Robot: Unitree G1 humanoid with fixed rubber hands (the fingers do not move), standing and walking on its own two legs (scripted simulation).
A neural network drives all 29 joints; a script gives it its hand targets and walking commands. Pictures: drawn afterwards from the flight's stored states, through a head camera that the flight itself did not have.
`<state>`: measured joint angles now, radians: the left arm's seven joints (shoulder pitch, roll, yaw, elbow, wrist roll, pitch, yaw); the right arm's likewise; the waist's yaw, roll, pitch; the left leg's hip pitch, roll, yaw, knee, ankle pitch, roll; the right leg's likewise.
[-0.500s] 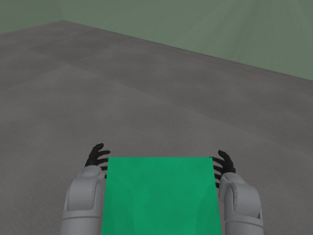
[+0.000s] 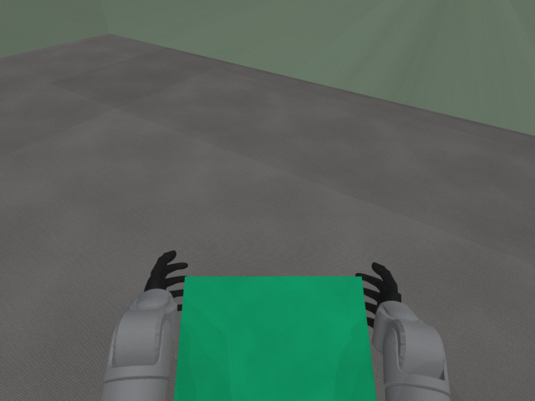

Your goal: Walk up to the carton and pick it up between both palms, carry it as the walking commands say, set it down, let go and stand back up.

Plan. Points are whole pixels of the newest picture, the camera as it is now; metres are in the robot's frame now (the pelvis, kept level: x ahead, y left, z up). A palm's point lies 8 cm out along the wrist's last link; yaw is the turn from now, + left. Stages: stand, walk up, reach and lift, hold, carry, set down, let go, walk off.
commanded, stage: carry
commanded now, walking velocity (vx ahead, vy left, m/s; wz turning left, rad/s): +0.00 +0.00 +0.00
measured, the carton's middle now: (271, 348) +0.25 +0.00 -0.04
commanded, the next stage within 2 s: none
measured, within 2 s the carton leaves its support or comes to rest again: neither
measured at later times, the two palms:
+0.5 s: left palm (160, 299) +0.27 +0.16 +0.06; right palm (386, 312) +0.26 -0.17 +0.05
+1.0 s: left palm (158, 304) +0.26 +0.16 +0.06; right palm (385, 316) +0.26 -0.17 +0.04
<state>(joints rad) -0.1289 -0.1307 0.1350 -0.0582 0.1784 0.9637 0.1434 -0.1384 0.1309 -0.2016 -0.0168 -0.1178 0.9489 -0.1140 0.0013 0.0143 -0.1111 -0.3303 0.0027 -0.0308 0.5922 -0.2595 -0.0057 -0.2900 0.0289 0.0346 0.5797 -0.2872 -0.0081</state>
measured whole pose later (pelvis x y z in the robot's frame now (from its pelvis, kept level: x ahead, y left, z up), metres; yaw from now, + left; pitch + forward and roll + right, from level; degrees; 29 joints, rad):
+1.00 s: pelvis +0.00 +0.00 +0.00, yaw +0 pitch +0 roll +0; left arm -0.11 -0.13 0.14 -0.02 0.18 0.88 0.13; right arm -0.13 0.13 -0.20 0.02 -0.12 0.88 -0.11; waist 0.00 0.02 -0.10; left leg -0.33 0.00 -0.03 0.59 -0.26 -0.01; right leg -0.29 0.03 0.03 0.58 -0.29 -0.01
